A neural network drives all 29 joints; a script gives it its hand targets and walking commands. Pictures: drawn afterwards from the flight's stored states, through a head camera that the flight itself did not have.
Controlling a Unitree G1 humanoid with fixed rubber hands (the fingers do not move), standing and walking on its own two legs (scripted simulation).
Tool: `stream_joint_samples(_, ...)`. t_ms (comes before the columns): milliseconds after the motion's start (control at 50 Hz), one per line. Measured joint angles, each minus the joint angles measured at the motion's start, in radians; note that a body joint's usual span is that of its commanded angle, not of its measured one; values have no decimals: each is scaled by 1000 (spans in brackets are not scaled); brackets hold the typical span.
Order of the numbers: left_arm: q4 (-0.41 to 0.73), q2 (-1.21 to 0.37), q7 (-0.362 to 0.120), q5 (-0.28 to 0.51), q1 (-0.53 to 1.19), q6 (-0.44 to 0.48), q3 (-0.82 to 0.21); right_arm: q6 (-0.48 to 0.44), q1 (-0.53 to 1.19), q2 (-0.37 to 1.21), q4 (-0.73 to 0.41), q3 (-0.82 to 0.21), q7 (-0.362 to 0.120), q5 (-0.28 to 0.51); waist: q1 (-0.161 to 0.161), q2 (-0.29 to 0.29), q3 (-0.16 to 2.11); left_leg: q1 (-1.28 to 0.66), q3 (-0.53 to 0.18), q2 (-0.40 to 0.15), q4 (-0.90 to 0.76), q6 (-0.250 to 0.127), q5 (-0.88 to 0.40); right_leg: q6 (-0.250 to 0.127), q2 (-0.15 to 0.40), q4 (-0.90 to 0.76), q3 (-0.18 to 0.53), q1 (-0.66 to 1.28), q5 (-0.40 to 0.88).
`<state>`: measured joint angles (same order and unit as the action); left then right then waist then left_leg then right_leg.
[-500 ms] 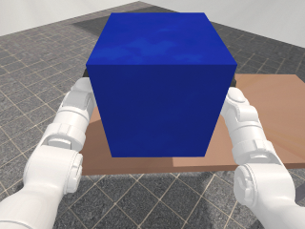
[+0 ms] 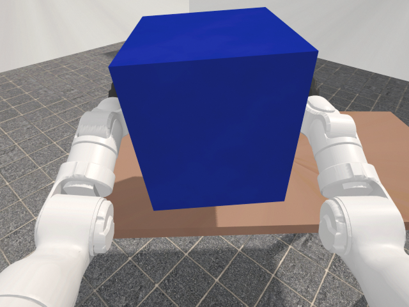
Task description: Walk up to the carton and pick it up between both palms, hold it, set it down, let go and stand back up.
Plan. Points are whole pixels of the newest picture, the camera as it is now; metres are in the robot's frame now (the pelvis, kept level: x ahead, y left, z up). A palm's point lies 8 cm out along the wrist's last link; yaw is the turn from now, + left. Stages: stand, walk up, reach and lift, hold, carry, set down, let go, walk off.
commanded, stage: reach and lift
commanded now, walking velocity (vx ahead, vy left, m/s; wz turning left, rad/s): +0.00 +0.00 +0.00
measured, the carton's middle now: (211, 105) +0.45 +0.01 +0.22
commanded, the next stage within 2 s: hold in 0.56 s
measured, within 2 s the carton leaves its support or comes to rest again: neither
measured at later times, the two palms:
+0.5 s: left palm (125, 104) +0.40 +0.17 +0.24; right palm (313, 103) +0.41 -0.18 +0.25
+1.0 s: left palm (123, 97) +0.40 +0.17 +0.26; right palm (319, 92) +0.40 -0.19 +0.28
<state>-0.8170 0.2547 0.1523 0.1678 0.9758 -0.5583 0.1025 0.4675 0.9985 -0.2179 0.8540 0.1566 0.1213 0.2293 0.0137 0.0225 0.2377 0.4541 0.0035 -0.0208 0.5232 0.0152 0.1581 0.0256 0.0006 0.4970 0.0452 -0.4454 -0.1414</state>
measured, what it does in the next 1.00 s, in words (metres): stands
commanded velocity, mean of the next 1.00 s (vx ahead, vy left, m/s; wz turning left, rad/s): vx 0.00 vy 0.00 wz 0.00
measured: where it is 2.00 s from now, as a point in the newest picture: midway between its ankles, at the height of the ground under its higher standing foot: outside the picture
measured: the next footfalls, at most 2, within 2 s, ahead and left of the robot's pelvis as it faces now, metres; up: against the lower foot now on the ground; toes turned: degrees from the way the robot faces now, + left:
none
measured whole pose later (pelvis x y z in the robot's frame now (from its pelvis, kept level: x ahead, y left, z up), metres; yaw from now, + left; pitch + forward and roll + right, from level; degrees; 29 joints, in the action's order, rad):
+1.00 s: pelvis +0.00 +0.00 +0.00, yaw +0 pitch +5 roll +0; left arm -0.72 0.24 0.18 0.16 1.00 -0.72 0.11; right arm 0.59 1.09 -0.31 0.87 0.04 0.12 0.32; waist 0.01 -0.01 0.25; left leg 0.45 0.00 -0.02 0.52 0.02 0.16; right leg 0.03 0.00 0.50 0.05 -0.45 -0.14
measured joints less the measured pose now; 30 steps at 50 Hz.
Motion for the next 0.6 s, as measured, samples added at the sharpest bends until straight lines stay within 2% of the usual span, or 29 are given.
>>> stream_joint_samples(80, 0, -5, 3, -4, -2, -22, 10, 10, 18, -7, 31, -10, -5, 3, 0, -6, 0, -1, 0, 0, -2, 0, -3, 0, 0, 0, 0, 0, 1)
stream_joint_samples(320, 38, -11, 16, -4, -7, -63, -2, 31, 29, -50, 31, -85, -5, 54, 0, -31, 0, -1, -1, 0, -2, 0, -3, 0, 0, 0, 0, 0, 2)
stream_joint_samples(600, 74, -12, 22, -4, -2, -119, -2, 75, 52, -75, 26, -116, -2, 84, 0, -37, 1, -1, -2, 0, -2, 0, -3, 0, -1, 0, 0, 0, 2)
